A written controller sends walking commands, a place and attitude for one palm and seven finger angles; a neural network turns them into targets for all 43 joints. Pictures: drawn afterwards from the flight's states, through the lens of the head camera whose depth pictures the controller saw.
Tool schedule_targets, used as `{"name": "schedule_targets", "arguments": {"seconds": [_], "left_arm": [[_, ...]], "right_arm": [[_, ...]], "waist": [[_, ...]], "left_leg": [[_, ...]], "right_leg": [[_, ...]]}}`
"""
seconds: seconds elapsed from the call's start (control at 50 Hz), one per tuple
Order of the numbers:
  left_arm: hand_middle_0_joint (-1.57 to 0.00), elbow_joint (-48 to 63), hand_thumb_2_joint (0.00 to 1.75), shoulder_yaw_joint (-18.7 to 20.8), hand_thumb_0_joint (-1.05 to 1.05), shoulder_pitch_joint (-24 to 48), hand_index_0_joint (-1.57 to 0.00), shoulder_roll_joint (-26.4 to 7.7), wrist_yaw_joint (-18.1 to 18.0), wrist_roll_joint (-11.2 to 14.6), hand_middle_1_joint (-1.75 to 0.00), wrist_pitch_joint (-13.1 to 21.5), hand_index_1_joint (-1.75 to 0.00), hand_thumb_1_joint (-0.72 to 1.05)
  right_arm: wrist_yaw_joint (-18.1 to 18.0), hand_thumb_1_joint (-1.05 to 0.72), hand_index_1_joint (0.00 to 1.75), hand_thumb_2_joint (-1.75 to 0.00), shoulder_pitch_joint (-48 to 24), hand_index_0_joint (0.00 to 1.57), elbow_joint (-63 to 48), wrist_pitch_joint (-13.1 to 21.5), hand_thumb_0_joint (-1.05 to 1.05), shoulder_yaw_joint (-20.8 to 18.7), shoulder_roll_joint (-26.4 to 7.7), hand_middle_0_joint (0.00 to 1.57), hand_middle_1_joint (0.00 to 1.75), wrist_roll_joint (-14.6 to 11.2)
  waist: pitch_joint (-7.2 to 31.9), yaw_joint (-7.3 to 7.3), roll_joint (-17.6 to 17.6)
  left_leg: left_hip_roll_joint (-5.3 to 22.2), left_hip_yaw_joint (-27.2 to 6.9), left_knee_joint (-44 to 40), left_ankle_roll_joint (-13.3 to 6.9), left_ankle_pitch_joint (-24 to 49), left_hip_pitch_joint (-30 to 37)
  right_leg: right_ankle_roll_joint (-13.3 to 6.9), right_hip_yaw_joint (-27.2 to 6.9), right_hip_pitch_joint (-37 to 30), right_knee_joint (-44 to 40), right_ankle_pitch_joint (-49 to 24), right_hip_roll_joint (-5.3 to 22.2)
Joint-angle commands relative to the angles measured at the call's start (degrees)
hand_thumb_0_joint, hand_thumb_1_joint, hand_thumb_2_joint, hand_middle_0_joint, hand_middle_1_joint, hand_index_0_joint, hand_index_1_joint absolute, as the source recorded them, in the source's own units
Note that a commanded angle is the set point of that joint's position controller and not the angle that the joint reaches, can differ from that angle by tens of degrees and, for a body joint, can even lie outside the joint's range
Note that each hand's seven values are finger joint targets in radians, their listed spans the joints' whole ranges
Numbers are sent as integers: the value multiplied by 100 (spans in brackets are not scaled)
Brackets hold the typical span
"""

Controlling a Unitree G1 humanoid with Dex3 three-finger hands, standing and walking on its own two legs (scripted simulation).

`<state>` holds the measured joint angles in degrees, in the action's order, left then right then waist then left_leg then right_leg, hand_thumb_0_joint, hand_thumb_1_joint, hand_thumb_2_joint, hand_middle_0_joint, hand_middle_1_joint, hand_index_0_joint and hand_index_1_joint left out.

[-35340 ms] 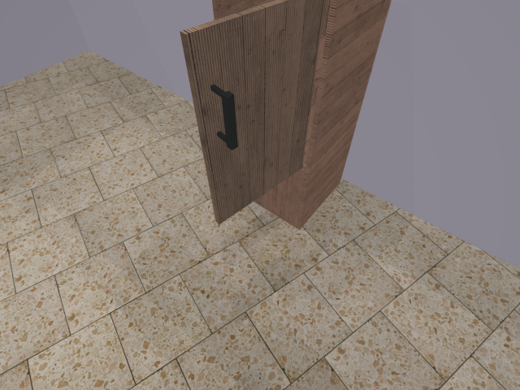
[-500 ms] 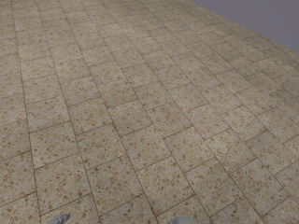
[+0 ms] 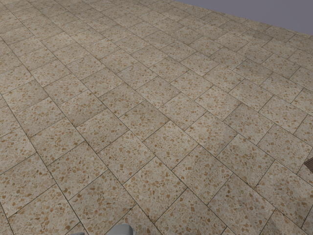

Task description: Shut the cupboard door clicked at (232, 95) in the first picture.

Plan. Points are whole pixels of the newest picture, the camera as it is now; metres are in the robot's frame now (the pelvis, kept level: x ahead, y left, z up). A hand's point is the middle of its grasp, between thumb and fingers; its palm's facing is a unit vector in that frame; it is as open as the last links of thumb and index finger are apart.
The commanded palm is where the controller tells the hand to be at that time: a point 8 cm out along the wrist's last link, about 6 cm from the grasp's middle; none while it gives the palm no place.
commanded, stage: turn to face it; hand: left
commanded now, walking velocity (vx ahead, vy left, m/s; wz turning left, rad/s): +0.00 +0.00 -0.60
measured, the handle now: out of the picture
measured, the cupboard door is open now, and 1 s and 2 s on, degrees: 52 52 52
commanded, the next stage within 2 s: take the last steps up to it in 1.82 s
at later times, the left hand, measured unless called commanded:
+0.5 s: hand (102, 217) +0.18 +0.17 -0.16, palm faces -0.31 -0.92 -0.25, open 7.4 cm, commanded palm none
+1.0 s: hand (114, 207) +0.21 +0.15 -0.19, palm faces -0.53 -0.83 -0.18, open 7.4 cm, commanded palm none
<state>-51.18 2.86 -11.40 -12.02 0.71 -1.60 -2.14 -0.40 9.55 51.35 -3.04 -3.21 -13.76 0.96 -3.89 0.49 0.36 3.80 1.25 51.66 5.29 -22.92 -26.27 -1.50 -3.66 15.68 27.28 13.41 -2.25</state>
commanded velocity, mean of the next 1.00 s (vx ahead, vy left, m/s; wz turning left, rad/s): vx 0.00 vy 0.00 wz -0.60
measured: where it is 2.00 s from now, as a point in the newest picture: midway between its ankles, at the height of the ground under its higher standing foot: outside the picture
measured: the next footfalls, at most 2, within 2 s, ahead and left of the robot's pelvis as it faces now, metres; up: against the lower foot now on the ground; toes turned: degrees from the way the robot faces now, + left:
left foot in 0.10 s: +0.05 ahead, +0.14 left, +0.00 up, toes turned -2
right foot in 0.50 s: +0.00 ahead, -0.12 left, +0.00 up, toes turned -23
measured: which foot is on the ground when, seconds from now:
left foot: up 0.00-0.08, down 0.10-0.50, up 0.52-0.90, down 0.92-1.00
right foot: down 0.00-0.10, up 0.12-0.48, down 0.50-0.92, up 0.94-1.00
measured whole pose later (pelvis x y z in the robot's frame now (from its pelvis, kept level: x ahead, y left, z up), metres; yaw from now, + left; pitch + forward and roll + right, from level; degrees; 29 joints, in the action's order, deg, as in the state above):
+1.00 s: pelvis +0.04 +0.02 -0.01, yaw -35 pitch +2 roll -2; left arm -52.3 4.2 -10.7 -15.3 0.9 -1.1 -4.1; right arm -1.0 9.2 49.5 -0.6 -0.9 -11.8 1.5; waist -4.2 1.2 3.6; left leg 3.0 4.7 33.0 -1.2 -17.7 -17.2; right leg 1.5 -5.0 24.4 51.1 28.2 -3.8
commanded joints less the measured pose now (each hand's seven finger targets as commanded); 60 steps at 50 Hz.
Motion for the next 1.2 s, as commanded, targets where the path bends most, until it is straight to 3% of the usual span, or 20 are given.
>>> {"name": "schedule_targets", "arguments": {"seconds": [0.0,0.04,0.06,0.08,0.1,0.12,0.22,0.38,0.44,0.46,0.48,0.5,0.54,0.64,0.78,0.86,0.9,0.92,1.04,1.18], "left_arm": [[-20,402,90,414,0,22,-20,-1306,-105,5,-30,71,-30,90],[-20,404,90,388,0,240,-20,-1192,-111,50,-30,27,-30,90],[-20,494,90,333,0,220,-20,-952,-90,110,-30,-2,-30,90],[-20,576,90,258,0,72,-20,-632,-29,163,-30,-12,-30,90],[-20,621,90,264,0,251,-20,-768,-19,97,-30,-17,-30,90],[-20,572,90,303,0,239,-20,-837,10,44,-30,-37,-30,90],[-20,416,90,320,0,183,-20,-660,134,60,-30,-135,-30,90],[-20,550,90,228,0,593,-20,-488,178,52,-30,-78,-30,90],[-20,430,90,259,0,127,-20,-657,153,42,-30,-20,-30,90],[-20,291,90,323,0,-307,-20,-920,121,24,-30,24,-30,90],[-20,186,90,441,0,-669,-20,-1568,40,-36,-30,109,-30,90],[-20,105,90,475,0,-873,-20,-1855,-40,51,-30,96,-30,90],[-20,256,90,461,0,-338,-20,-1533,-150,48,-30,68,-30,90],[-20,459,90,310,0,299,-20,-1219,-134,44,-30,139,-30,90],[-20,392,90,364,0,-7,-20,-1369,-95,10,-30,101,-30,90],[-20,424,90,372,0,338,-20,-1283,-114,64,-30,46,-30,90],[-20,582,90,240,0,80,-20,-662,-35,172,-30,-3,-30,90],[-20,599,90,249,0,248,-20,-810,-33,95,-30,-10,-30,90],[-20,351,90,308,0,160,-20,-697,124,48,-30,-106,-30,90],[-20,491,90,244,0,646,-20,-510,163,58,-30,-149,-30,90]], "right_arm": [[-108,-90,30,-90,76,20,-481,202,0,-84,-438,20,30,-69],[-141,-90,30,-90,481,20,-345,253,0,-90,-489,20,30,-94],[-175,-90,30,-90,659,20,-296,316,0,-127,-774,20,30,-57],[-185,-90,30,-90,724,20,-343,359,0,-216,-1330,20,30,26],[-214,-90,30,-90,798,20,-389,314,0,-224,-1448,20,30,59],[-222,-90,30,-90,652,20,-439,309,0,-161,-1265,20,30,95],[-243,-90,30,-90,272,20,-516,336,0,-86,-910,20,30,83],[-141,-90,30,-90,626,20,-252,288,0,-253,-1102,20,30,81],[-91,-90,30,-90,396,20,-274,257,0,-293,-1175,20,30,40],[-71,-90,30,-90,313,20,-328,254,0,-287,-1087,20,30,-2],[-47,-90,30,-90,157,20,-537,238,0,-168,-596,20,30,-40],[-87,-90,30,-90,-148,20,-728,159,0,-98,-585,20,30,-29],[-109,-90,30,-90,-214,20,-668,82,0,-115,-596,20,30,-27],[-23,-90,30,-90,169,20,-361,71,0,-114,-588,20,30,-1],[-55,-90,30,-90,-142,20,-556,150,0,-80,-528,20,30,-42],[-127,-90,30,-90,536,20,-356,257,0,-82,-575,20,30,-87],[-164,-90,30,-90,748,20,-369,356,0,-215,-1464,20,30,32],[-193,-90,30,-90,837,20,-405,305,0,-210,-1523,20,30,63],[-249,-90,30,-90,369,20,-499,359,0,-58,-926,20,30,60],[-190,-90,30,-90,823,20,-208,335,0,-160,-962,20,30,72]], "waist": [[786,2,822],[828,-242,756],[936,-300,-38],[1002,-277,-1655],[820,-363,-1603],[667,-275,-976],[539,-67,-1119],[661,-310,-1471],[698,-5,-1142],[843,246,-587],[851,448,1376],[784,553,1742],[428,284,1313],[649,-125,795],[644,76,867],[880,-287,747],[1079,-264,-1788],[917,-362,-1667],[634,-70,-975],[600,-284,-1228]], "left_leg": [[-218,22,-1228,-66,-46,425],[-214,-1,-2518,-110,932,1544],[334,-419,-3188,-269,1101,2269],[1742,-1850,-3554,-799,1880,2764],[2423,-2124,-3499,-1348,2641,2367],[2279,-1791,-3482,-1457,2800,1930],[1473,-211,-3072,-1199,3863,2222],[1643,371,-2661,-1158,3886,2382],[1575,659,-2024,-803,3194,1791],[1351,848,-1310,-526,2500,1178],[503,1191,-27,-151,-210,-261],[112,554,1114,-82,-1637,-843],[331,-163,1701,-138,-857,-1190],[211,-22,1115,29,183,-404],[-107,44,-534,4,-99,23],[-191,26,-2534,-82,955,1488],[1883,-1940,-3500,-811,2160,2785],[2430,-2103,-3432,-1294,2820,2346],[1412,-113,-2996,-1070,4321,2405],[1644,345,-2962,-1179,4029,2625]], "right_leg": [[-903,-1725,-566,-400,-2176,1417],[-504,-1659,137,5,-1766,1128],[-199,-1229,745,450,-983,620],[173,-370,1667,1634,1085,-176],[276,38,1726,2889,2251,-49],[305,-95,1590,3562,2003,128],[521,296,1737,3911,1253,329],[384,930,826,1701,1118,285],[222,1037,-281,294,46,204],[70,598,-1158,-357,-697,518],[-461,-1301,-1991,-800,-2317,1901],[-1023,-2064,-1646,-749,-3668,2574],[-1083,-1741,-1151,-968,-2152,2158],[-786,-829,-614,-771,-1947,1444],[-951,-1570,-599,-627,-1887,1429],[-505,-1658,-17,37,-1920,1133],[210,-315,1635,1804,1377,-226],[274,-37,1618,3025,2294,-48],[529,288,1832,4196,1151,311],[529,637,1576,2935,1086,490]]}}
